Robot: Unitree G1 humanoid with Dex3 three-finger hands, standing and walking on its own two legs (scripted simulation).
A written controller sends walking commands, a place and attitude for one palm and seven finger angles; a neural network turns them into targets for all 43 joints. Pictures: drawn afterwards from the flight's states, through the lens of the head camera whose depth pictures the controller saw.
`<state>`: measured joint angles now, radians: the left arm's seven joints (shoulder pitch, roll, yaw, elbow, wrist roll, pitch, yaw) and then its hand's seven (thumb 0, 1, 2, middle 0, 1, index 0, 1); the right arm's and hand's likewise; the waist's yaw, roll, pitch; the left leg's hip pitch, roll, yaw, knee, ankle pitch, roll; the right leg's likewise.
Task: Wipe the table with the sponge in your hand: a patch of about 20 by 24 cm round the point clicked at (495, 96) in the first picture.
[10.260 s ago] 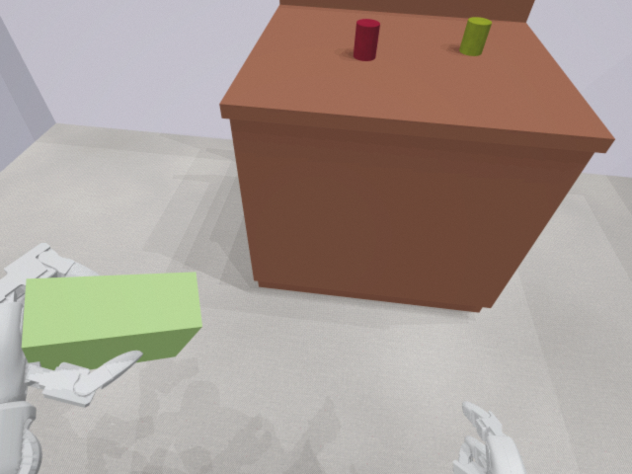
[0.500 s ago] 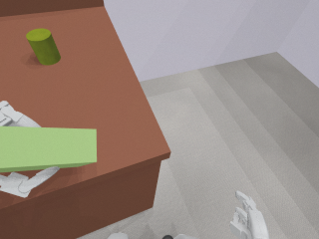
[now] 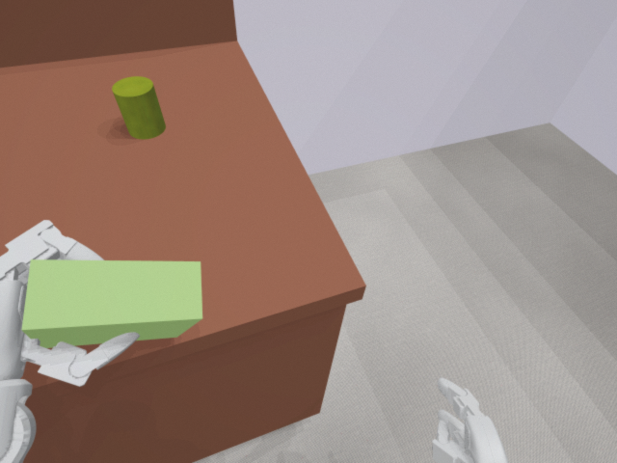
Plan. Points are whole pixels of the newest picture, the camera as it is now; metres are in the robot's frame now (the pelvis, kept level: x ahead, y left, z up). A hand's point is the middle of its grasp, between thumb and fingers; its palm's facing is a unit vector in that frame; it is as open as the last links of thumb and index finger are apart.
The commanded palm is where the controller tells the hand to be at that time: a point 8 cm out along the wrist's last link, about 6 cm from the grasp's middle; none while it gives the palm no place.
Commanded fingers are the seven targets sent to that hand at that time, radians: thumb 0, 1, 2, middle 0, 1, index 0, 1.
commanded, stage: come to a stop and stand still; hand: left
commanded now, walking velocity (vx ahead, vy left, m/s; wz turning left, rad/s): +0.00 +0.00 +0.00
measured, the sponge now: (143, 305) +0.24 +0.19 +0.13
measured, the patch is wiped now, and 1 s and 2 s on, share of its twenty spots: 0.00 0.00 0.00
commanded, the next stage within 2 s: look again from close up in 0.48 s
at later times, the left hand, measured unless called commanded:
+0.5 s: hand (74, 277) +0.24 +0.25 +0.17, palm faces +0.39 -0.85 -0.35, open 9.7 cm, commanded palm +0.18 +0.28 +0.19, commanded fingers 0.00 0.10 1.30 -1.20 -1.60 -1.20 -1.60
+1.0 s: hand (48, 253) +0.25 +0.27 +0.19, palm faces +0.42 -0.78 -0.46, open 9.7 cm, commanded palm +0.17 +0.29 +0.19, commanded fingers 0.00 0.10 1.30 -1.20 -1.60 -1.20 -1.60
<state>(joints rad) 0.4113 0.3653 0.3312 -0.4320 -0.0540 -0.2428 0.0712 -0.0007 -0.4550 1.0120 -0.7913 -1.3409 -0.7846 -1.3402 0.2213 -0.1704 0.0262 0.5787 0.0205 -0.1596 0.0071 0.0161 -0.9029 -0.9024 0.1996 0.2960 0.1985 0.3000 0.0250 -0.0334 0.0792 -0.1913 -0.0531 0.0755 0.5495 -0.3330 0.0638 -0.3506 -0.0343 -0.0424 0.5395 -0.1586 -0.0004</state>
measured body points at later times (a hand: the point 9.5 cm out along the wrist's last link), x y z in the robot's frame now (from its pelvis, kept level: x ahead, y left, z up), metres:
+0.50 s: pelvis +0.02 +0.00 +0.01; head +0.04 +0.02 +0.45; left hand +0.21 +0.29 +0.19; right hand +0.20 -0.23 -0.06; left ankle -0.02 +0.07 -0.73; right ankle +0.08 -0.12 -0.73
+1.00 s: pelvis +0.02 +0.00 +0.00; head +0.04 +0.02 +0.45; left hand +0.22 +0.31 +0.21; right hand +0.20 -0.21 -0.07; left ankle -0.02 +0.08 -0.73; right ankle +0.07 -0.12 -0.73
